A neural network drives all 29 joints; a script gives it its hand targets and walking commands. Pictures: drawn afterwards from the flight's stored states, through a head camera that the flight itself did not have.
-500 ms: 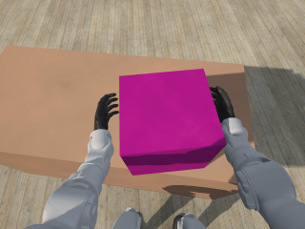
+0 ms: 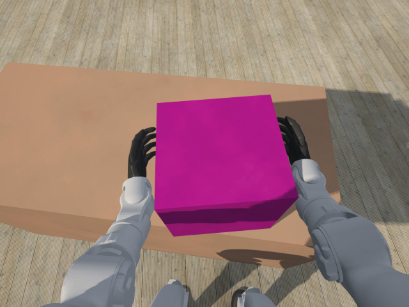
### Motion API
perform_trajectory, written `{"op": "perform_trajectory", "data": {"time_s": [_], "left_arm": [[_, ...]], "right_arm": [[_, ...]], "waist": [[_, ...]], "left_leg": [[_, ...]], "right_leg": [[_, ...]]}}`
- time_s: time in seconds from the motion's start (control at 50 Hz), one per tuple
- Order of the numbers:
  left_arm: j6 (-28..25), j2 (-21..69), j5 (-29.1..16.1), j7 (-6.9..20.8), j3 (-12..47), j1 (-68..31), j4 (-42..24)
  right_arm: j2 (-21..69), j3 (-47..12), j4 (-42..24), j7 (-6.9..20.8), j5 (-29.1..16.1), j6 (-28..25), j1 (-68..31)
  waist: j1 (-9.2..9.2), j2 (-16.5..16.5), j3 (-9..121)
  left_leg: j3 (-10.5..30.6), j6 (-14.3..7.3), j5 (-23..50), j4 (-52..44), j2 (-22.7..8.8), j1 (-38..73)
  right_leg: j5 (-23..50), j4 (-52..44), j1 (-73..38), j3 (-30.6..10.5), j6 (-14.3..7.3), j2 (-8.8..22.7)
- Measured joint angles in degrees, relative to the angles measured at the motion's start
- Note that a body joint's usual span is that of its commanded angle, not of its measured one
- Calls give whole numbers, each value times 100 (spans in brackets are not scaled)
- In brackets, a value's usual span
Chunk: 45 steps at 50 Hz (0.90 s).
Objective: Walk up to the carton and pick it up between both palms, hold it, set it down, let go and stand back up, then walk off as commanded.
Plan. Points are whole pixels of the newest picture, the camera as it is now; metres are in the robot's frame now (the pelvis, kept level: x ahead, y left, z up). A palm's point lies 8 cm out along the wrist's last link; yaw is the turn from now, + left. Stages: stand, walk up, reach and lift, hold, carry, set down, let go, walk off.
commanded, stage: reach and lift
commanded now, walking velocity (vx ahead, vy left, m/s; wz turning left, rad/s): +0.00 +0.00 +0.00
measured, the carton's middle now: (218, 171) +0.39 +0.02 -0.06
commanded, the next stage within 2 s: none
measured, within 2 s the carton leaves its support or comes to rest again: leaves its support in 0.88 s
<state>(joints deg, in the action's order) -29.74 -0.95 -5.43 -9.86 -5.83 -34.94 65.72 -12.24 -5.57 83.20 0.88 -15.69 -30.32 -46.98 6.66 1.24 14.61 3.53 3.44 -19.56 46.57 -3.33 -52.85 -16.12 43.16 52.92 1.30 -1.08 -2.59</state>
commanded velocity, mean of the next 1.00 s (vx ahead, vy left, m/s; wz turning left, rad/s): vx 0.00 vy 0.00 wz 0.00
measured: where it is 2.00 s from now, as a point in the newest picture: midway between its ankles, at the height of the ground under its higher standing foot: outside the picture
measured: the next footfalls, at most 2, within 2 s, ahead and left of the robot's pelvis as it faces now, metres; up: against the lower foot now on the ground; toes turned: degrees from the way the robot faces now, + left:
none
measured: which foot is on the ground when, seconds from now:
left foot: down 0.00-1.00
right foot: down 0.00-1.00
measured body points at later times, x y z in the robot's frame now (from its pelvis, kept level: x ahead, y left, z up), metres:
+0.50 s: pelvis +0.00 +0.00 +0.00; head +0.10 -0.01 +0.44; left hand +0.37 +0.19 -0.01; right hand +0.44 -0.13 -0.01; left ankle +0.01 +0.15 -0.69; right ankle +0.03 -0.11 -0.69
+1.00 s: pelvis +0.00 +0.00 +0.00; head +0.09 -0.01 +0.45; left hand +0.36 +0.19 +0.00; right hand +0.42 -0.14 +0.00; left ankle +0.01 +0.15 -0.69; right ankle +0.03 -0.11 -0.69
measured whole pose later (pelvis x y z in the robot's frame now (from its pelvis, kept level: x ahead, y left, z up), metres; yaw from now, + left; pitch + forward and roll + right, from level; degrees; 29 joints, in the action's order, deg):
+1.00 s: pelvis +0.00 +0.00 +0.00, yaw +1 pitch +26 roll -1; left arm -34.5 -0.1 -5.4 -9.7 -7.7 -31.7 66.2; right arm -9.5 -1.8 75.1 -3.4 -8.6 -29.8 -40.5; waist 5.6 1.2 17.3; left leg 3.5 3.4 -17.8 43.6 -2.9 -51.9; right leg -15.0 41.3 52.4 1.3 -1.1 -2.2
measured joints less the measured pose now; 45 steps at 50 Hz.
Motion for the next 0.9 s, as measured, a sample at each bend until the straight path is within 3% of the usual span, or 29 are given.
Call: {"op": "perform_trajectory", "data": {"time_s": [0.36,0.52,0.9], "left_arm": [[-27,84,0,-145,-108,9,0],[-160,84,4,-118,-180,101,33],[-464,83,4,-9,-237,327,47]], "right_arm": [[84,308,3,-47,311,-1,-3],[144,379,-34,-158,594,-11,22],[274,381,-610,-354,710,32,483]], "waist": [[-7,0,12],[-9,0,74],[-95,1,264]], "left_leg": [[0,0,2,-7,0,0],[0,0,7,-41,0,11],[0,0,89,-214,32,48]], "right_leg": [[1,0,4,0,0,0],[-5,-2,7,0,0,0],[25,-89,2,0,-6,33]]}}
